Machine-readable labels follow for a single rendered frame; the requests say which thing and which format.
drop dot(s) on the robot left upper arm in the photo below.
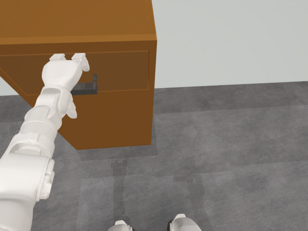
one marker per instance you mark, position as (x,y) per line
(24,180)

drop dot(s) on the robot left shin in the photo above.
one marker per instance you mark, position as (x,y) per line
(120,222)

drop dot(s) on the handle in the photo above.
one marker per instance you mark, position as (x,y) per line
(86,88)

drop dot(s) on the robot shin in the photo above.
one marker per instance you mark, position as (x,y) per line
(120,222)
(180,216)

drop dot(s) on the drawer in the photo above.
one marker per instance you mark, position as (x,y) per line
(116,70)

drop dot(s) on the cabinet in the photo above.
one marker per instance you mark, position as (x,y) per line
(115,118)

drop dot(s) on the left robot hand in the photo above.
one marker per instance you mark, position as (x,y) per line
(65,73)

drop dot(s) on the robot left forearm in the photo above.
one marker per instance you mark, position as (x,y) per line
(39,130)

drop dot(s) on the robot right shin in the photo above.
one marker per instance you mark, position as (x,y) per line
(180,216)

